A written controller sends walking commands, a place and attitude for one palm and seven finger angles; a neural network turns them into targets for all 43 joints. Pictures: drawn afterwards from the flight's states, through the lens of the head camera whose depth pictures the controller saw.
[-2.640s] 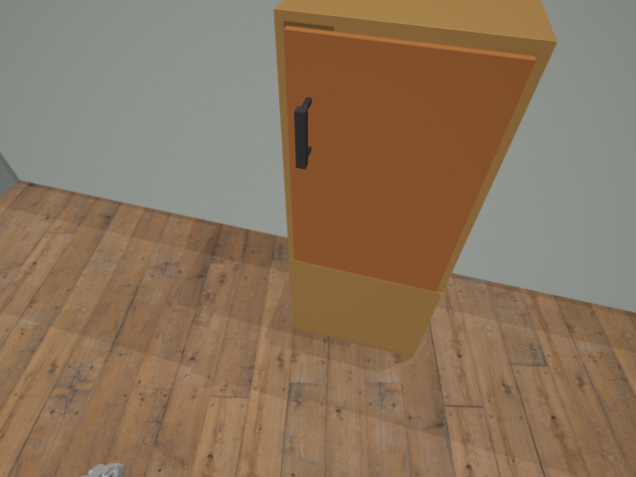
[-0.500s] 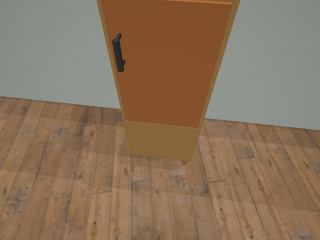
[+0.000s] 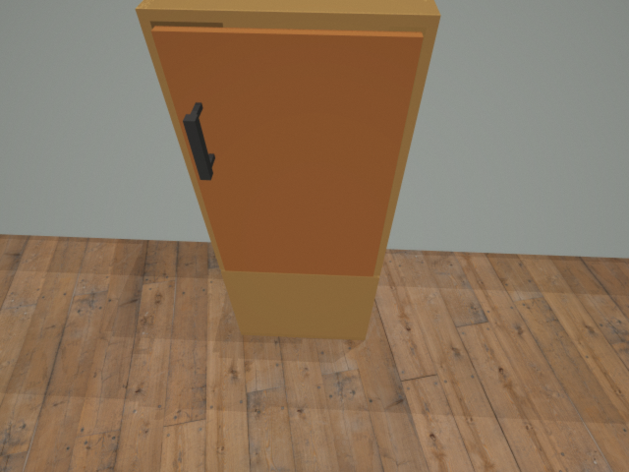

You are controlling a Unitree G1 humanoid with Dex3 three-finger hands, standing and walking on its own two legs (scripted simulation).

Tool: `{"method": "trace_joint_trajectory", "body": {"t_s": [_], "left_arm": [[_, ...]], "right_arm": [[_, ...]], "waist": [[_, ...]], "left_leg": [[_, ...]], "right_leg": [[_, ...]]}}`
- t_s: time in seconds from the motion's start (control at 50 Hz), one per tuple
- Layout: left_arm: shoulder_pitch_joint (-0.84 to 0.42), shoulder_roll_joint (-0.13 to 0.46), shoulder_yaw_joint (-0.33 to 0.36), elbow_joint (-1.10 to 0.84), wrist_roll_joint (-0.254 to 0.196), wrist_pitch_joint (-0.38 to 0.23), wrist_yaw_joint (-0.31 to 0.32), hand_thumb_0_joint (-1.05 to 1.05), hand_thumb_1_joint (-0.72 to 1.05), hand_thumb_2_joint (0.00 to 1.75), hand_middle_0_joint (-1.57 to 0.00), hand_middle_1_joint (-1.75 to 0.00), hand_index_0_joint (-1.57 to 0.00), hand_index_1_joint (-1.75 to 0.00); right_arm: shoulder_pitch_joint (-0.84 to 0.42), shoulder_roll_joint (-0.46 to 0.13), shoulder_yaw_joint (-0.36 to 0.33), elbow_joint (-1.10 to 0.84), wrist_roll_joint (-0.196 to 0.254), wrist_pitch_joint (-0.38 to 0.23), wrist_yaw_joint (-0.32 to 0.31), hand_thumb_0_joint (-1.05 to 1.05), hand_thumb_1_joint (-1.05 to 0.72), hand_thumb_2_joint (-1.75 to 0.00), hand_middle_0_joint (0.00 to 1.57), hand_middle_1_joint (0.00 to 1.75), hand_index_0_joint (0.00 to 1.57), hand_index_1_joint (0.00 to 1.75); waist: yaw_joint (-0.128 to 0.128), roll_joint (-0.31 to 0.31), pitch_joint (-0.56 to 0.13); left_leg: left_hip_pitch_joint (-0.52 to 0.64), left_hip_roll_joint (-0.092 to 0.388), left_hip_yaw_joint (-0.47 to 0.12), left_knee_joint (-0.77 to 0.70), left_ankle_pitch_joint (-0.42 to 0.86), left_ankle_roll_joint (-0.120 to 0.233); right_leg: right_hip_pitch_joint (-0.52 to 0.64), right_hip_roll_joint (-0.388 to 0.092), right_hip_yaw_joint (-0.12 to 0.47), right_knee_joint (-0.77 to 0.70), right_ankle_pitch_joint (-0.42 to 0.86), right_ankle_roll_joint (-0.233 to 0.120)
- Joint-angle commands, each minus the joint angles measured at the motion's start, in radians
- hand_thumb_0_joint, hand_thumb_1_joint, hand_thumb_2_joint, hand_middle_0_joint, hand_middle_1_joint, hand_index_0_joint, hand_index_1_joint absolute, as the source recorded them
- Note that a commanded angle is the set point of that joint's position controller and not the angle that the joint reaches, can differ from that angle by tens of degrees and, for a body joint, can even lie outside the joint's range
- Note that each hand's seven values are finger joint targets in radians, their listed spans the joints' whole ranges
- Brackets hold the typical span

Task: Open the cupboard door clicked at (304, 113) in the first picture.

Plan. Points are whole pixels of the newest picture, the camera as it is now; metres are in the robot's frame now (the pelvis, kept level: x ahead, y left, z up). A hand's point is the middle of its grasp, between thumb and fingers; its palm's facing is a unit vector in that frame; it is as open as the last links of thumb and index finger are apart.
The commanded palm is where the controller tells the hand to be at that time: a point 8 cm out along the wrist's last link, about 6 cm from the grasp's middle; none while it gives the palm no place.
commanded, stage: come to a stop and stand still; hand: left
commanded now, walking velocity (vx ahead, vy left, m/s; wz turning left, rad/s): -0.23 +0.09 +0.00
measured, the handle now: (202, 142) +0.60 +0.23 +0.08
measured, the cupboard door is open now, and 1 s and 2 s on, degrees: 0 0 0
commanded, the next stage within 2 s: look again from close up in 1.10 s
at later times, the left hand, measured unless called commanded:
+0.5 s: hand out of the picture +0.08 +0.19 -0.16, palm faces -0.02 -0.96 -0.27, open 7.4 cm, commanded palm none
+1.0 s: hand out of the picture -0.01 +0.18 -0.16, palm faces +0.01 -0.98 -0.17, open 7.4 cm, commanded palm none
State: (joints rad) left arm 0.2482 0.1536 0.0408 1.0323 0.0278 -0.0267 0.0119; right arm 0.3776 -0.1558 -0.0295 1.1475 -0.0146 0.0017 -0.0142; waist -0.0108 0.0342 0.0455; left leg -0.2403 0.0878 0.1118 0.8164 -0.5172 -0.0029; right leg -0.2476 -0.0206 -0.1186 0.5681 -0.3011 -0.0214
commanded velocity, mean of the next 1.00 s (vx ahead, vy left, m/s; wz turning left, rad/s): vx -0.06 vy -0.01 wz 0.00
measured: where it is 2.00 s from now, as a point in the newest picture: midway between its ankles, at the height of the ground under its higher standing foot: outside the picture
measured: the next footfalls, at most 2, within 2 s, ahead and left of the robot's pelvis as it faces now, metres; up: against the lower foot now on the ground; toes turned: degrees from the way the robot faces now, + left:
left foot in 0.12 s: +0.07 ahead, +0.13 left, +0.00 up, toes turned +5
left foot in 0.68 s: +0.04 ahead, +0.12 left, +0.00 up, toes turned +0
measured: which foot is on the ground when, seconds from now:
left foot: up 0.00-0.10, down 0.12-0.44, up 0.46-0.66, down 0.68-1.00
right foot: down 0.00-1.00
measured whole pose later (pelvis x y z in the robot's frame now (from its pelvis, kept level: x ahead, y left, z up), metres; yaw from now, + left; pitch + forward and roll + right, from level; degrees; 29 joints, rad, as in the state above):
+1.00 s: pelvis +0.00 +0.00 +0.02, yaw -2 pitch -1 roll +0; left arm 0.29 0.17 0.01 1.13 0.02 0.01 0.02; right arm 0.29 -0.13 0.00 1.15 -0.01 0.00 -0.03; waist 0.02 -0.02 0.02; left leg -0.15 0.02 0.06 0.38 -0.22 0.00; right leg -0.18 -0.01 -0.08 0.38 -0.18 -0.02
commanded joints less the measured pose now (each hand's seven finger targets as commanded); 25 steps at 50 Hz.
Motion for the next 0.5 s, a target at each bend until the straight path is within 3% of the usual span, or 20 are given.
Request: {"method": "trace_joint_trajectory", "body": {"t_s": [0.0, 0.04, 0.06, 0.08, 0.1, 0.12, 0.14, 0.16, 0.2, 0.26, 0.3, 0.34, 0.36, 0.38, 0.4, 0.42, 0.44, 0.48], "left_arm": [[0.052, 0.146, 0.024, -0.017, 0.005, -0.005, 0.027, 0.00, 0.90, 0.90, -0.20, -0.30, -0.20, -0.30], [0.024, 0.136, 0.017, -0.013, -0.001, 0.005, 0.031, 0.00, 0.90, 0.90, -0.20, -0.30, -0.20, -0.30], [0.022, 0.135, 0.017, -0.012, -0.010, 0.012, 0.031, 0.00, 0.90, 0.90, -0.20, -0.30, -0.20, -0.30], [0.026, 0.122, 0.018, -0.011, -0.015, 0.021, 0.030, 0.00, 0.90, 0.90, -0.20, -0.30, -0.20, -0.30], [0.048, 0.103, 0.019, -0.019, -0.018, 0.031, 0.029, 0.00, 0.90, 0.90, -0.20, -0.30, -0.20, -0.30], [0.064, 0.092, 0.020, -0.024, -0.014, 0.037, 0.032, 0.00, 0.90, 0.90, -0.20, -0.30, -0.20, -0.30], [0.065, 0.079, 0.017, -0.021, -0.012, 0.045, 0.033, 0.00, 0.90, 0.90, -0.20, -0.30, -0.20, -0.30], [0.073, 0.074, 0.014, -0.015, -0.013, 0.049, 0.032, 0.00, 0.90, 0.90, -0.20, -0.30, -0.20, -0.30], [0.063, 0.074, 0.014, -0.015, -0.013, 0.055, 0.029, 0.00, 0.90, 0.90, -0.20, -0.30, -0.20, -0.30], [0.049, 0.069, 0.018, -0.025, -0.007, 0.055, 0.026, 0.00, 0.90, 0.90, -0.20, -0.30, -0.20, -0.30], [0.049, 0.066, 0.021, -0.037, -0.006, 0.054, 0.023, 0.00, 0.90, 0.90, -0.20, -0.30, -0.20, -0.30], [0.078, 0.075, 0.023, -0.036, -0.004, 0.049, 0.019, 0.00, 0.90, 0.90, -0.20, -0.30, -0.20, -0.30], [0.105, 0.083, 0.024, -0.031, -0.001, 0.044, 0.018, 0.00, 0.90, 0.90, -0.20, -0.30, -0.20, -0.30], [0.105, 0.117, 0.027, -0.031, 0.004, 0.036, 0.020, 0.00, 0.90, 0.90, -0.20, -0.30, -0.20, -0.30], [0.088, 0.180, 0.034, -0.036, 0.010, 0.029, 0.025, 0.00, 0.90, 0.90, -0.20, -0.30, -0.20, -0.30], [0.086, 0.199, 0.030, -0.038, 0.002, 0.027, 0.022, 0.00, 0.90, 0.90, -0.20, -0.30, -0.20, -0.30], [0.081, 0.180, 0.027, -0.035, 0.006, 0.026, 0.026, 0.00, 0.90, 0.90, -0.20, -0.30, -0.20, -0.30], [0.010, 0.150, 0.015, -0.047, 0.004, 0.024, 0.029, 0.00, 0.90, 0.90, -0.20, -0.30, -0.20, -0.30]], "right_arm": [[-0.046, -0.045, -0.008, -0.081, 0.009, -0.017, -0.017, 0.00, -0.90, -0.90, 0.20, 0.30, 0.20, 0.30], [0.009, -0.004, -0.003, -0.054, 0.015, -0.009, -0.019, 0.00, -0.90, -0.90, 0.20, 0.30, 0.20, 0.30], [0.051, -0.003, -0.002, -0.037, 0.013, -0.005, -0.020, 0.00, -0.90, -0.90, 0.20, 0.30, 0.20, 0.30], [0.062, -0.029, -0.008, -0.035, 0.010, -0.008, -0.022, 0.00, -0.90, -0.90, 0.20, 0.30, 0.20, 0.30], [0.037, -0.073, -0.016, -0.052, 0.004, -0.014, -0.025, 0.00, -0.90, -0.90, 0.20, 0.30, 0.20, 0.30], [0.014, -0.110, -0.023, -0.071, -0.001, -0.012, -0.028, 0.00, -0.90, -0.90, 0.20, 0.30, 0.20, 0.30], [-0.015, -0.128, -0.027, -0.081, 0.001, -0.012, -0.032, 0.00, -0.90, -0.90, 0.20, 0.30, 0.20, 0.30], [-0.035, -0.130, -0.025, -0.079, 0.002, -0.016, -0.039, 0.00, -0.90, -0.90, 0.20, 0.30, 0.20, 0.30], [-0.048, -0.144, -0.033, -0.086, -0.003, -0.015, -0.047, 0.00, -0.90, -0.90, 0.20, 0.30, 0.20, 0.30], [-0.071, -0.171, -0.051, -0.101, -0.009, -0.007, -0.049, 0.00, -0.90, -0.90, 0.20, 0.30, 0.20, 0.30], [-0.100, -0.186, -0.061, -0.115, -0.012, -0.001, -0.049, 0.00, -0.90, -0.90, 0.20, 0.30, 0.20, 0.30], [-0.132, -0.185, -0.063, -0.126, -0.010, 0.002, -0.043, 0.00, -0.90, -0.90, 0.20, 0.30, 0.20, 0.30], [-0.147, -0.184, -0.065, -0.130, -0.006, 0.003, -0.039, 0.00, -0.90, -0.90, 0.20, 0.30, 0.20, 0.30], [-0.139, -0.155, -0.063, -0.134, -0.001, 0.003, -0.033, 0.00, -0.90, -0.90, 0.20, 0.30, 0.20, 0.30], [-0.134, -0.103, -0.053, -0.150, 0.007, 0.003, -0.026, 0.00, -0.90, -0.90, 0.20, 0.30, 0.20, 0.30], [-0.171, -0.076, -0.045, -0.164, 0.008, 0.016, -0.021, 0.00, -0.90, -0.90, 0.20, 0.30, 0.20, 0.30], [-0.193, -0.058, -0.040, -0.166, 0.003, 0.032, -0.025, 0.00, -0.90, -0.90, 0.20, 0.30, 0.20, 0.30], [-0.175, -0.063, -0.036, -0.140, 0.004, 0.033, -0.025, 0.00, -0.90, -0.90, 0.20, 0.30, 0.20, 0.30]], "waist": [[0.010, -0.121, 0.027], [-0.016, -0.128, -0.001], [-0.030, -0.148, -0.024], [-0.027, -0.113, -0.022], [-0.004, -0.014, -0.023], [0.007, 0.030, -0.022], [0.012, 0.121, -0.002], [0.017, 0.160, -0.011], [0.005, 0.146, -0.039], [-0.007, 0.132, -0.088], [-0.004, 0.137, -0.107], [0.015, 0.112, -0.116], [0.032, 0.090, -0.126], [0.029, -0.013, -0.122], [0.014, -0.185, -0.115], [0.031, -0.225, -0.076], [0.037, -0.262, -0.079], [0.009, -0.200, -0.040]], "left_leg": [[-0.145, 0.022, -0.080, 0.001, 0.036, -0.009], [-0.022, -0.008, -0.048, -0.209, 0.186, -0.019], [0.056, -0.018, -0.029, -0.300, 0.319, -0.024], [0.111, -0.005, -0.046, -0.360, 0.461, -0.019], [0.113, 0.068, -0.111, -0.376, 0.674, 0.012], [0.070, 0.128, -0.146, -0.385, 0.778, 0.049], [0.027, 0.171, -0.188, -0.421, 0.880, 0.088], [0.064, 0.197, -0.219, -0.439, 1.000, 0.121], [0.153, 0.229, -0.241, -0.439, 1.110, 0.173], [0.247, 0.243, -0.217, -0.392, 1.210, 0.200], [0.248, 0.230, -0.184, -0.374, 1.172, 0.182], [0.199, 0.199, -0.148, -0.344, 1.047, 0.140], [0.158, 0.170, -0.128, -0.309, 0.924, 0.107], [0.086, 0.108, -0.089, -0.251, 0.726, 0.055], [-0.060, 0.009, -0.017, -0.180, 0.402, 0.002], [-0.096, -0.053, -0.029, -0.095, 0.039, -0.017], [-0.094, -0.047, -0.081, 0.008, -0.045, -0.013], [-0.129, -0.038, -0.114, 0.104, 0.004, -0.013]], "right_leg": [[0.045, -0.286, 0.250, -0.256, 0.498, -0.181], [0.009, -0.223, 0.162, -0.185, 0.545, -0.132], [-0.017, -0.197, 0.134, -0.151, 0.480, -0.095], [-0.051, -0.162, 0.124, -0.106, 0.414, -0.058], [-0.069, -0.108, 0.100, -0.064, 0.319, -0.012], [-0.040, -0.063, 0.072, -0.045, 0.198, 0.017], [-0.021, -0.036, 0.047, 0.017, 0.114, 0.034], [-0.026, -0.028, 0.043, 0.076, 0.012, 0.041], [-0.101, -0.026, 0.072, 0.180, -0.184, 0.040], [-0.161, -0.020, 0.085, 0.230, -0.207, 0.033], [-0.136, -0.021, 0.088, 0.172, -0.166, 0.029], [-0.043, -0.018, 0.076, 0.023, -0.031, 0.028], [0.024, -0.024, 0.071, -0.089, 0.102, 0.032], [0.095, -0.071, 0.115, -0.178, 0.321, 0.029], [0.160, -0.222, 0.271, -0.169, 0.576, -0.023], [0.100, -0.324, 0.310, -0.202, 0.685, -0.112], [0.058, -0.322, 0.330, -0.218, 0.674, -0.152], [0.061, -0.273, 0.273, -0.202, 0.653, -0.183]]}}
